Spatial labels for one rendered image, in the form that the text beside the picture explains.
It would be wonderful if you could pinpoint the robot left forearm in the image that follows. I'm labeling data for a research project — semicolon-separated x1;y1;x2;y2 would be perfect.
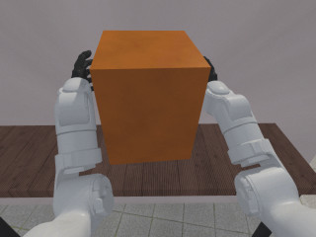
52;77;103;214

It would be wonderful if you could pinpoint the table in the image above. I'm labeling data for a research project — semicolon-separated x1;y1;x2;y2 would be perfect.
0;122;316;237

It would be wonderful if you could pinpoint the right robot hand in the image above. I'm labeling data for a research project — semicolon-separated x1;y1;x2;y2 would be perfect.
204;56;218;82

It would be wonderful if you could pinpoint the right robot upper arm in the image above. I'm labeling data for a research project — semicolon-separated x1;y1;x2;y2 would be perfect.
234;163;316;237

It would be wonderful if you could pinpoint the carton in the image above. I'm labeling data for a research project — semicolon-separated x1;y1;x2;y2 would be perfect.
89;31;211;165

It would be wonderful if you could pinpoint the left robot upper arm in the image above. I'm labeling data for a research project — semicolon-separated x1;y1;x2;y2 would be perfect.
23;173;115;237

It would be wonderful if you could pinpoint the robot right forearm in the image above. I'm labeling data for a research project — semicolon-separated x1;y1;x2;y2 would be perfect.
202;80;299;199

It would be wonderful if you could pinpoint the left robot hand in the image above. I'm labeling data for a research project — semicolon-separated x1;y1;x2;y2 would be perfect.
71;50;94;92

